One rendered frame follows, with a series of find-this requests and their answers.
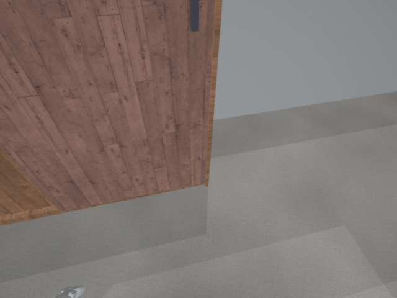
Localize wardrobe door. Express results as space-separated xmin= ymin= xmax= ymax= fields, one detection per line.
xmin=0 ymin=147 xmax=54 ymax=216
xmin=0 ymin=0 xmax=215 ymax=212

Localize left robot hand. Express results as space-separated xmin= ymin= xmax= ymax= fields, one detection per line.
xmin=54 ymin=286 xmax=85 ymax=298

